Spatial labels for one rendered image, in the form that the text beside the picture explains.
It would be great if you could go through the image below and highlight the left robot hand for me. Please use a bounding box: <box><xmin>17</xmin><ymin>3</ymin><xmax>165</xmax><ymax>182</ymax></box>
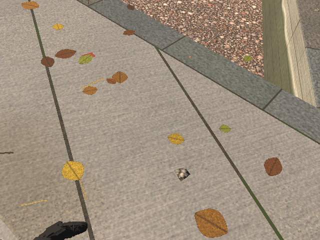
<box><xmin>33</xmin><ymin>221</ymin><xmax>88</xmax><ymax>240</ymax></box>

